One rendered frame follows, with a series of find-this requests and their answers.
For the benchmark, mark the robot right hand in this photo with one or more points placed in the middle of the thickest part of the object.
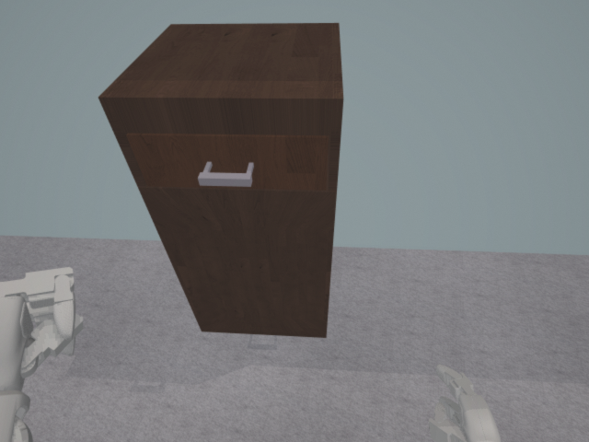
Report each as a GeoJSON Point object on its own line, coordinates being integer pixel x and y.
{"type": "Point", "coordinates": [470, 420]}

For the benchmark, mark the robot left hand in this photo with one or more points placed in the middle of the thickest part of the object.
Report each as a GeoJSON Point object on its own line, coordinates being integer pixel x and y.
{"type": "Point", "coordinates": [48, 299]}

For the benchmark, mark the cabinet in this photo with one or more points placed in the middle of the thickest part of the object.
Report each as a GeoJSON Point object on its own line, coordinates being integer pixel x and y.
{"type": "Point", "coordinates": [253, 261]}

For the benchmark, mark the drawer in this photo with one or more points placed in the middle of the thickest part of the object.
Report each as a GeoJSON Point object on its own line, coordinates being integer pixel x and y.
{"type": "Point", "coordinates": [281, 162]}

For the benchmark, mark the robot left forearm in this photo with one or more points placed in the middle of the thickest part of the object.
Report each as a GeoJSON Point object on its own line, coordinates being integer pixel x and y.
{"type": "Point", "coordinates": [14, 404]}

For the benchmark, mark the handle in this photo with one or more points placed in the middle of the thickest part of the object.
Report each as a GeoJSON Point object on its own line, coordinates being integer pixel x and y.
{"type": "Point", "coordinates": [207, 178]}

